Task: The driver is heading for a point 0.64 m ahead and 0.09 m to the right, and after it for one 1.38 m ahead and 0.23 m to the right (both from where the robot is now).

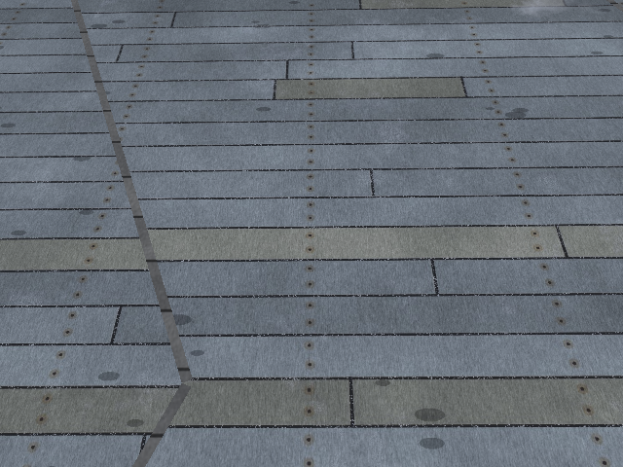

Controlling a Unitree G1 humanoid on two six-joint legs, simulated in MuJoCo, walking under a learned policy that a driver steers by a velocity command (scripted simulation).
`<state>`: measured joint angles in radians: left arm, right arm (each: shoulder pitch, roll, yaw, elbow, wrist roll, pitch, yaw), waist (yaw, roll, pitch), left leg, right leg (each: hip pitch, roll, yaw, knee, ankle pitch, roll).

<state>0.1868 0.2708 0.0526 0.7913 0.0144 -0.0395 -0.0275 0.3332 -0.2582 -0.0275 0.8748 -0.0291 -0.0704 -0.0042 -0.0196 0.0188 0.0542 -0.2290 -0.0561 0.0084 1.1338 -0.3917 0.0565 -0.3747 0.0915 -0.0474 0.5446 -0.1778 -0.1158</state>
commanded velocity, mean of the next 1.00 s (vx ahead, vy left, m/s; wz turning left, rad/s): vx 0.46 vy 0.00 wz -0.39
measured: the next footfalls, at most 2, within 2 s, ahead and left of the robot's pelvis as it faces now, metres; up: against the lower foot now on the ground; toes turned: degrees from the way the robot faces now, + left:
left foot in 0.42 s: +0.42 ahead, +0.08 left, +0.00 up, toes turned -17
right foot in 0.92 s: +0.57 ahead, -0.22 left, +0.00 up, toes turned -28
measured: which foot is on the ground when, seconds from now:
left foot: up 0.00-0.40, down 0.42-0.92, up 0.94-1.00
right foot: down 0.00-0.42, up 0.44-0.90, down 0.92-1.00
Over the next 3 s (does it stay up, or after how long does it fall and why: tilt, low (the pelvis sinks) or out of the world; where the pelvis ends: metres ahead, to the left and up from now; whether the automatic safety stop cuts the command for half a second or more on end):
stays up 0.50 -0.15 0.01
